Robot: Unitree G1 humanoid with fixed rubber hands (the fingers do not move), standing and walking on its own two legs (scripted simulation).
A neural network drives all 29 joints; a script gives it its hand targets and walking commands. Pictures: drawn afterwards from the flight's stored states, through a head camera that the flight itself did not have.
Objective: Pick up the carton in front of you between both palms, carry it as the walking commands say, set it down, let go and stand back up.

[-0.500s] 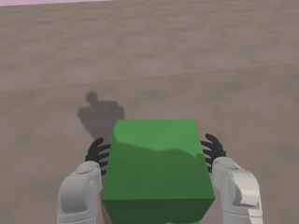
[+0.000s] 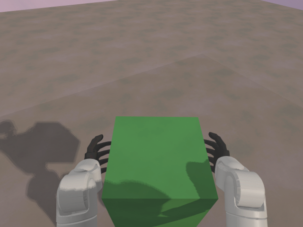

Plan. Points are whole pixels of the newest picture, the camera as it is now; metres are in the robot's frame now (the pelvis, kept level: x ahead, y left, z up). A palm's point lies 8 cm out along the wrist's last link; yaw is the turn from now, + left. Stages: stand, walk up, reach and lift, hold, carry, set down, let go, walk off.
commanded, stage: carry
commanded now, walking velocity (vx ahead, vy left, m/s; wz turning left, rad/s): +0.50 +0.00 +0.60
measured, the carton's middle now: (156, 176) +0.28 -0.01 +0.02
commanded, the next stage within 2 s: none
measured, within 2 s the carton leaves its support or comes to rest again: neither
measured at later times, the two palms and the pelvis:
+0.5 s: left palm (106, 94) +0.55 +0.15 +0.08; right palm (187, 87) +0.60 -0.14 +0.08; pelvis +0.31 -0.03 +0.00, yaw +9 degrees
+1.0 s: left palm (82, 55) +0.84 +0.30 +0.08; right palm (143, 45) +0.94 +0.02 +0.09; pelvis +0.63 +0.07 +0.00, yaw +18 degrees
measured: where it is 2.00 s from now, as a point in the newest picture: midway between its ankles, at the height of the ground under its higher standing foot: (116, 119)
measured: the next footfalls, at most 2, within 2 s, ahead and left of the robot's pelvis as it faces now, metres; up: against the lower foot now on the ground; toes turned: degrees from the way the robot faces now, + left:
right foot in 0.16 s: +0.28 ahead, -0.13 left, +0.00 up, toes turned -11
left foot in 0.66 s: +0.59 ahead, +0.11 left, +0.00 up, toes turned +24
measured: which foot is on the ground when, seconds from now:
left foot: down 0.00-0.18, up 0.20-0.64, down 0.66-1.00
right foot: up 0.00-0.14, down 0.16-0.68, up 0.70-1.00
